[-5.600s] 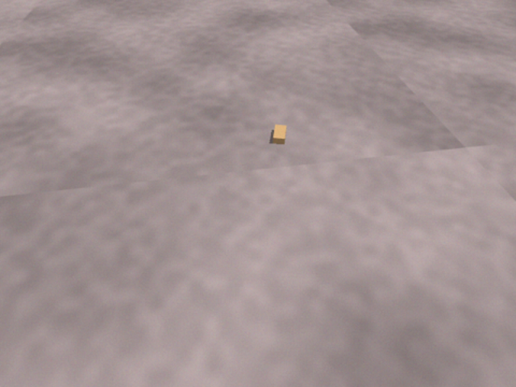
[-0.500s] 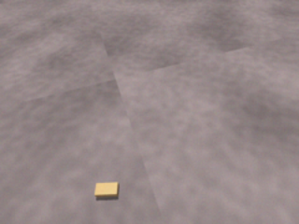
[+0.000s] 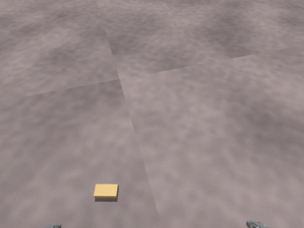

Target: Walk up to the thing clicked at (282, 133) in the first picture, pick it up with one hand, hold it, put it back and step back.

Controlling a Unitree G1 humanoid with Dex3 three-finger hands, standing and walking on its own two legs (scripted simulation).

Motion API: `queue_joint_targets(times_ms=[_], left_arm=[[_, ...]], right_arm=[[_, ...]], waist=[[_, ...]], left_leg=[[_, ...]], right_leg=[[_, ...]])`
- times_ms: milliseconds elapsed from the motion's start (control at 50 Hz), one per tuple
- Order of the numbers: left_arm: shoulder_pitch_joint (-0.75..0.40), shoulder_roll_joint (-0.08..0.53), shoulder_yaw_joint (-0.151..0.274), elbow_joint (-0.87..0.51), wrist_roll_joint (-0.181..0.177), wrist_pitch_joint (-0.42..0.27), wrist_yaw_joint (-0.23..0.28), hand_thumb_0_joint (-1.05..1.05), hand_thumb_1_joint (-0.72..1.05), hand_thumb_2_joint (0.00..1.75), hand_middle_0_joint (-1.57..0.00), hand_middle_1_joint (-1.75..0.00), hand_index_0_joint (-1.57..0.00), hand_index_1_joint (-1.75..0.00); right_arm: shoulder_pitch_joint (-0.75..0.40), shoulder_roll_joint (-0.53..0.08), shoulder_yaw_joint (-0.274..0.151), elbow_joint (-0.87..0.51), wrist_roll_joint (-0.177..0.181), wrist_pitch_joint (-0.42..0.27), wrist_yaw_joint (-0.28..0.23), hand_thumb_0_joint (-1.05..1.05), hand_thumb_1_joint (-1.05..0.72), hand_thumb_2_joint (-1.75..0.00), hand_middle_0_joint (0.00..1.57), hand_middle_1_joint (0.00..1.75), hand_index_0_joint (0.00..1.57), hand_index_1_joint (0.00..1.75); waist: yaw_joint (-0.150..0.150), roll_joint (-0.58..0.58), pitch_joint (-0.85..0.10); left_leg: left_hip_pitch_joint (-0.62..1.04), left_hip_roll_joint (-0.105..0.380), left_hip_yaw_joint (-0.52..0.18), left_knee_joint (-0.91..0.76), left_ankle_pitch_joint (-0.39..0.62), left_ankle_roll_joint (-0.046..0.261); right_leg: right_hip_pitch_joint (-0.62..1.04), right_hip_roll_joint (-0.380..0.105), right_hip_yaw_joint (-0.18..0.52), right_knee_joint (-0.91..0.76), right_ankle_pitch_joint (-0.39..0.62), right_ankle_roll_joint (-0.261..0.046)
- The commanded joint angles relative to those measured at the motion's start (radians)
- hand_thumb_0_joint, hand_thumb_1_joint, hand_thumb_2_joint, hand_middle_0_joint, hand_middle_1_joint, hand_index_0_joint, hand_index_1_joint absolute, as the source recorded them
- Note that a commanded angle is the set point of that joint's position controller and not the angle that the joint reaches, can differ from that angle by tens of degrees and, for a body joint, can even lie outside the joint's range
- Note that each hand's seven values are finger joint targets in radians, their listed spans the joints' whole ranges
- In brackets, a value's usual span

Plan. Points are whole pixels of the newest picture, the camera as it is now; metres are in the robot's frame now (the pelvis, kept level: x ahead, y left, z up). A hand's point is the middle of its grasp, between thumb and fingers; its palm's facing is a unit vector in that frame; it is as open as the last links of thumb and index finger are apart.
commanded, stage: walk up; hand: left
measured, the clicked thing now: (106, 191) +0.46 +0.31 -0.75
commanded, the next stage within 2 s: none
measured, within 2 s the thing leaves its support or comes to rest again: neither
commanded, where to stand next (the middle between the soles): +0.08 +0.02 m, yaw +2 degrees
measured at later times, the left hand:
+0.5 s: hand out of the picture +0.09 +0.27 -0.15, palm faces +0.02 -0.94 -0.34, open 7.4 cm
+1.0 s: hand out of the picture +0.09 +0.34 -0.17, palm faces +0.06 -0.92 -0.39, open 7.4 cm
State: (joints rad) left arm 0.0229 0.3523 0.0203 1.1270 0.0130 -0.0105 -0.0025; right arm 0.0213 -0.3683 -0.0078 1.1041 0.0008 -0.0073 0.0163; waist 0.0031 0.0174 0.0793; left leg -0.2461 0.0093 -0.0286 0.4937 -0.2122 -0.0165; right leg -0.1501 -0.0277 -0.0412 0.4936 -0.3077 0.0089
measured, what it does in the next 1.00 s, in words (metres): steps on the spot: left foot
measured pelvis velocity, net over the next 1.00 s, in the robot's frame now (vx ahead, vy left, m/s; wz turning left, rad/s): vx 0.07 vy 0.05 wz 0.08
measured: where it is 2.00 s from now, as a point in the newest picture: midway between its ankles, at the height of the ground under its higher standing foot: outside the picture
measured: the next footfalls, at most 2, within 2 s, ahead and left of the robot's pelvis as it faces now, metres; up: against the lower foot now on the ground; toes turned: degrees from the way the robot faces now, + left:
left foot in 0.90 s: +0.16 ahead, +0.18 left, +0.00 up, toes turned +6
right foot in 1.28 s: +0.10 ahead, -0.13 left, +0.00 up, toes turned +4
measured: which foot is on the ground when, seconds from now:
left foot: down 0.00-0.70, up 0.72-0.88, down 0.90-1.00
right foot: down 0.00-0.90, up 0.92-1.00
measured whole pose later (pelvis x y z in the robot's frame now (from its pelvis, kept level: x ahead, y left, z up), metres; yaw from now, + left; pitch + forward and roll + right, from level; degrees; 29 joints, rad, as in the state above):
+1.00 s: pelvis +0.07 +0.05 -0.01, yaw +5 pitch -1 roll +0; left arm 0.17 0.43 0.08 1.00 0.01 0.08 0.00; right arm 0.15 -0.38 -0.06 1.00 -0.01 -0.04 -0.01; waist 0.00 -0.04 0.16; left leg -0.34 0.02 0.02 0.59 -0.22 0.00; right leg -0.29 -0.01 0.10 1.03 -0.55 -0.01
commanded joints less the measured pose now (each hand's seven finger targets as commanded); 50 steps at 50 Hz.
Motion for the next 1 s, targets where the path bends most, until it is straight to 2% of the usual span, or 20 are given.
queue_joint_targets(times_ms=[0,100,240,360,440,620,640,660,680,700,720,760,800,840,860,880,900,920,940,980], left_arm=[[-0.077,0.23,0.048,-0.056,-0.004,-0.028,0.012,0.0,0.9,0.9,-0.2,-0.3,-0.2,-0.3],[-0.063,0.227,0.051,-0.049,-0.006,-0.02,0.008,0.0,0.9,0.9,-0.2,-0.3,-0.2,-0.3],[-0.046,0.223,0.053,-0.055,-0.005,-0.018,0.008,0.0,0.9,0.9,-0.2,-0.3,-0.2,-0.3],[-0.033,0.214,0.049,-0.05,-0.002,-0.014,0.008,0.0,0.9,0.9,-0.2,-0.3,-0.2,-0.3],[-0.017,0.218,0.053,-0.05,-0.001,-0.02,0.01,0.0,0.9,0.9,-0.2,-0.3,-0.2,-0.3],[-0.03,0.217,0.057,-0.057,-0.003,-0.017,0.013,0.0,0.9,0.9,-0.2,-0.3,-0.2,-0.3],[0.081,0.265,0.076,-0.067,0.013,-0.03,0.011,0.0,0.9,0.9,-0.2,-0.3,-0.2,-0.3],[0.137,0.296,0.089,-0.055,0.025,-0.034,0.01,0.0,0.9,0.9,-0.2,-0.3,-0.2,-0.3],[0.16,0.348,0.112,-0.061,0.034,-0.04,0.016,0.0,0.9,0.9,-0.2,-0.3,-0.2,-0.3],[0.163,0.368,0.124,-0.083,0.039,-0.05,0.022,0.0,0.9,0.9,-0.2,-0.3,-0.2,-0.3],[0.153,0.363,0.125,-0.106,0.041,-0.059,0.025,0.0,0.9,0.9,-0.2,-0.3,-0.2,-0.3],[0.107,0.329,0.118,-0.142,0.036,-0.07,0.021,0.0,0.9,0.9,-0.2,-0.3,-0.2,-0.3],[0.047,0.296,0.103,-0.183,0.039,-0.065,0.001,0.0,0.9,0.9,-0.2,-0.3,-0.2,-0.3],[0.027,0.243,0.084,-0.187,0.012,-0.024,-0.005,0.0,0.9,0.9,-0.2,-0.3,-0.2,-0.3],[0.05,0.217,0.078,-0.198,0.0,-0.002,-0.002,0.0,0.9,0.9,-0.2,-0.3,-0.2,-0.3],[0.098,0.151,0.064,-0.231,-0.004,0.017,-0.001,0.0,0.9,0.9,-0.2,-0.3,-0.2,-0.3],[0.137,0.171,0.074,-0.245,-0.011,0.046,0.009,0.0,0.9,0.9,-0.2,-0.3,-0.2,-0.3],[0.153,0.232,0.086,-0.223,-0.011,0.076,0.017,0.0,0.9,0.9,-0.2,-0.3,-0.2,-0.3],[0.181,0.242,0.085,-0.222,-0.014,0.087,0.019,0.0,0.9,0.9,-0.2,-0.3,-0.2,-0.3],[0.203,0.243,0.09,-0.233,-0.016,0.091,0.016,0.0,0.9,0.9,-0.2,-0.3,-0.2,-0.3]], right_arm=[[-0.025,-0.202,-0.038,-0.037,-0.007,-0.02,-0.009,0.0,-0.9,-0.9,0.2,0.3,0.2,0.3],[-0.035,-0.204,-0.039,-0.041,-0.009,-0.021,-0.01,0.0,-0.9,-0.9,0.2,0.3,0.2,0.3],[-0.012,-0.205,-0.043,-0.038,-0.01,-0.022,-0.014,0.0,-0.9,-0.9,0.2,0.3,0.2,0.3],[-0.011,-0.201,-0.044,-0.042,-0.012,-0.018,-0.015,0.0,-0.9,-0.9,0.2,0.3,0.2,0.3],[-0.004,-0.197,-0.045,-0.043,-0.009,-0.018,-0.015,0.0,-0.9,-0.9,0.2,0.3,0.2,0.3],[-0.004,-0.19,-0.048,-0.047,-0.009,-0.012,-0.016,0.0,-0.9,-0.9,0.2,0.3,0.2,0.3],[0.039,-0.249,-0.084,-0.088,-0.027,-0.001,0.008,0.0,-0.9,-0.9,0.2,0.3,0.2,0.3],[0.0,-0.23,-0.084,-0.109,-0.037,0.008,0.023,0.0,-0.9,-0.9,0.2,0.3,0.2,0.3],[-0.038,-0.213,-0.087,-0.144,-0.046,0.014,0.034,0.0,-0.9,-0.9,0.2,0.3,0.2,0.3],[-0.062,-0.22,-0.092,-0.167,-0.053,0.019,0.039,0.0,-0.9,-0.9,0.2,0.3,0.2,0.3],[-0.059,-0.231,-0.099,-0.173,-0.049,0.015,0.045,0.0,-0.9,-0.9,0.2,0.3,0.2,0.3],[0.016,-0.225,-0.105,-0.175,-0.037,0.001,0.058,0.0,-0.9,-0.9,0.2,0.3,0.2,0.3],[0.066,-0.191,-0.095,-0.159,-0.029,-0.018,0.056,0.0,-0.9,-0.9,0.2,0.3,0.2,0.3],[0.147,-0.157,-0.09,-0.115,-0.026,-0.037,0.028,0.0,-0.9,-0.9,0.2,0.3,0.2,0.3],[0.245,-0.204,-0.108,-0.084,-0.027,-0.042,0.0,0.0,-0.9,-0.9,0.2,0.3,0.2,0.3],[0.33,-0.323,-0.136,-0.082,-0.037,-0.047,-0.028,0.0,-0.9,-0.9,0.2,0.3,0.2,0.3],[0.339,-0.395,-0.14,-0.114,-0.023,-0.05,-0.052,0.0,-0.9,-0.9,0.2,0.3,0.2,0.3],[0.267,-0.395,-0.145,-0.139,-0.009,-0.048,-0.064,0.0,-0.9,-0.9,0.2,0.3,0.2,0.3],[0.209,-0.363,-0.139,-0.158,-0.003,-0.045,-0.074,0.0,-0.9,-0.9,0.2,0.3,0.2,0.3],[0.164,-0.324,-0.129,-0.193,-0.011,-0.042,-0.095,0.0,-0.9,-0.9,0.2,0.3,0.2,0.3]], waist=[[-0.005,-0.024,-0.137],[0.003,-0.012,-0.116],[0.003,-0.003,-0.149],[0.003,0.013,-0.124],[0.0,-0.003,-0.155],[-0.005,-0.004,-0.126],[0.016,0.024,-0.175],[0.045,-0.043,-0.109],[0.072,-0.159,-0.022],[0.087,-0.144,0.06],[0.08,-0.103,0.109],[0.027,-0.114,0.096],[-0.001,-0.204,0.046],[-0.038,-0.146,-0.008],[-0.078,-0.071,-0.054],[-0.104,0.155,-0.105],[-0.094,0.216,-0.179],[-0.061,0.085,-0.186],[-0.022,0.046,-0.198],[-0.005,0.066,-0.181]], left_leg=[[0.076,0.09,-0.077,-0.091,0.196,0.044],[0.047,0.093,-0.1,-0.125,0.15,0.045],[0.074,0.099,-0.095,-0.121,0.233,0.048],[0.028,0.104,-0.128,-0.158,0.147,0.049],[0.073,0.093,-0.104,-0.116,0.264,0.048],[0.065,0.083,-0.1,-0.113,0.286,0.04],[0.012,0.035,-0.065,-0.055,-0.149,0.077],[-0.15,0.007,-0.039,0.012,-0.327,0.069],[-0.305,-0.009,0.01,0.197,-0.273,0.047],[-0.426,0.03,-0.036,0.313,-0.238,0.034],[-0.464,0.06,-0.076,0.347,-0.208,0.031],[-0.403,0.097,-0.066,0.297,-0.188,0.016],[-0.178,0.065,0.032,0.14,-0.174,0.013],[0.088,-0.013,0.119,-0.052,0.146,-0.009],[0.226,-0.023,0.129,-0.068,0.331,0.005],[0.29,0.156,-0.089,-0.087,0.639,0.052],[0.215,0.371,-0.422,-0.146,0.723,0.185],[0.15,0.414,-0.461,-0.115,0.637,0.251],[0.197,0.382,-0.362,-0.086,0.632,0.24],[0.185,0.318,-0.212,-0.027,0.704,0.203]], right_leg=[[0.032,-0.104,0.097,-0.153,0.12,-0.044],[0.05,-0.095,0.078,-0.167,0.104,-0.036],[0.084,-0.098,0.06,-0.158,0.163,-0.036],[0.091,-0.089,0.054,-0.173,0.105,-0.034],[0.108,-0.102,0.054,-0.183,0.189,-0.032],[0.087,-0.106,0.038,-0.168,0.191,-0.032],[0.161,-0.11,0.059,-0.175,-0.186,-0.079],[0.197,-0.175,0.159,-0.234,-0.371,-0.118],[0.199,-0.302,0.309,-0.335,-0.499,-0.179],[0.183,-0.401,0.403,-0.395,-0.513,-0.235],[0.169,-0.43,0.414,-0.401,-0.428,-0.265],[0.174,-0.353,0.254,-0.364,-0.208,-0.24],[0.067,-0.244,0.082,-0.262,0.057,-0.185],[-0.051,-0.123,-0.09,0.017,0.381,-0.105],[-0.133,-0.073,-0.118,0.191,0.369,-0.071],[-0.23,0.018,-0.053,0.398,0.069,-0.022],[-0.244,0.089,0.138,0.544,-0.34,-0.009],[-0.222,0.049,0.22,0.672,-0.328,-0.028],[-0.259,0.034,0.24,0.751,-0.283,-0.039],[-0.326,0.011,0.245,0.816,-0.231,-0.028]])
